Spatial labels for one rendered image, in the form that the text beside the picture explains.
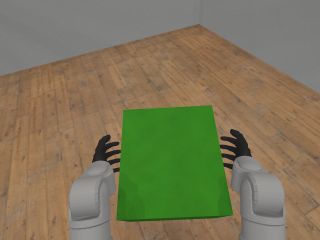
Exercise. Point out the right robot hand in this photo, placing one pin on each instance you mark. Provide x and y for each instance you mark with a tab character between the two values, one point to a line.
241	148

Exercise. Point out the right robot forearm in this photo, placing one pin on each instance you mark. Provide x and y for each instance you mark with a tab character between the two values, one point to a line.
262	200

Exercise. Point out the carton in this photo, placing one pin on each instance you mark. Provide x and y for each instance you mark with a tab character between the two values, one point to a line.
171	166

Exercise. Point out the left robot forearm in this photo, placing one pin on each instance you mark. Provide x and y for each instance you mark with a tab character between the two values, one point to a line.
89	209

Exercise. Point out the left robot hand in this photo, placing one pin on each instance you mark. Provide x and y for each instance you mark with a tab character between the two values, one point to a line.
102	155

